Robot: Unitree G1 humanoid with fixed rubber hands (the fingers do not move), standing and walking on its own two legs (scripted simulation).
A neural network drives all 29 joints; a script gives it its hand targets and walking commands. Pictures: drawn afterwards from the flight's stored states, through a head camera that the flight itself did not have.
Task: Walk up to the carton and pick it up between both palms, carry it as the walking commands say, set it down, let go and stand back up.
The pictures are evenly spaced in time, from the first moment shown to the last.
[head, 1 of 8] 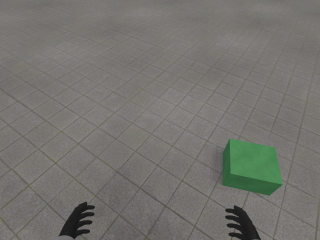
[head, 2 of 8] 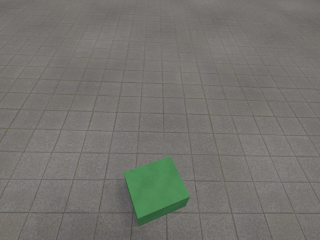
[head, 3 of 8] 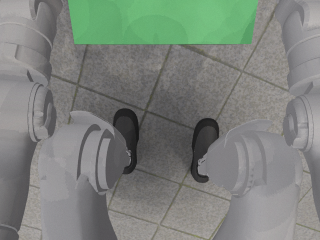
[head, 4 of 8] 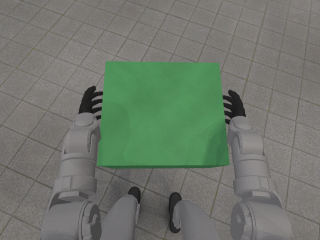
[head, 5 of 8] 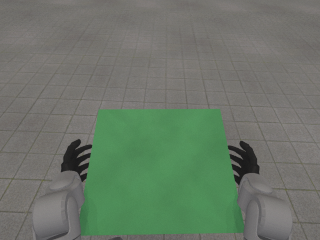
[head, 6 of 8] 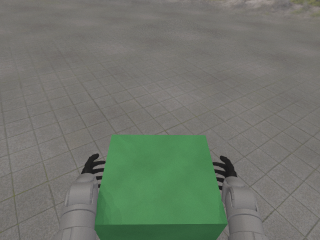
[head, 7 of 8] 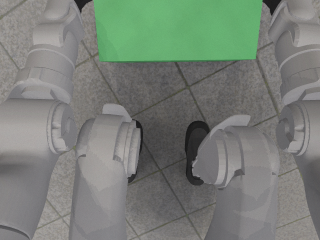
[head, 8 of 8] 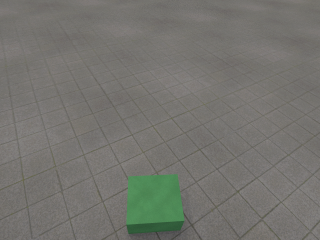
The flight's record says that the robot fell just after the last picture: no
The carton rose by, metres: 0.71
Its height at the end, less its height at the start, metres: +0.00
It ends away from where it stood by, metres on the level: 1.97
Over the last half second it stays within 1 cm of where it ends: yes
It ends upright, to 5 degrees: yes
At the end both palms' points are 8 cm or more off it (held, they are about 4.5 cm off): yes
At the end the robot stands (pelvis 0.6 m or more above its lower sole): yes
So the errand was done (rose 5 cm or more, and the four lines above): yes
